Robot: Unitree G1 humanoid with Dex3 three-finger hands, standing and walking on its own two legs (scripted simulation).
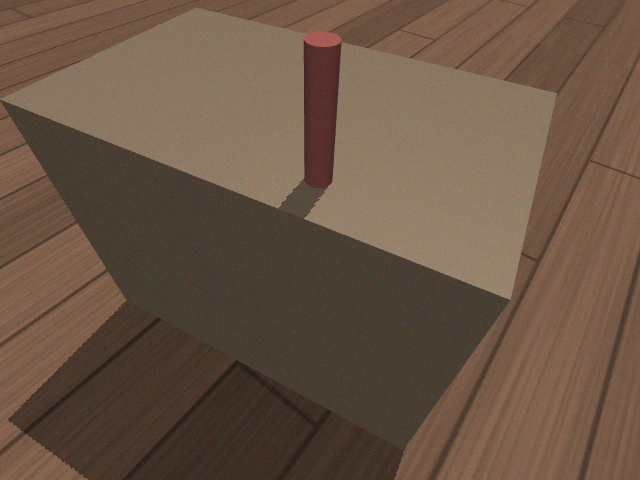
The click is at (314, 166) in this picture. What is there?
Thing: slim round
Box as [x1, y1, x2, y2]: [304, 32, 341, 187]
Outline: 312,32 304,37 304,178 306,183 310,186 324,187 328,185 332,179 341,39 336,34 330,32
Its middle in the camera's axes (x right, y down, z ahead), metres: +0.00 -0.19 +0.61
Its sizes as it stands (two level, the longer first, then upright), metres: 0.050 0.050 0.239
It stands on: a support 0.80 m high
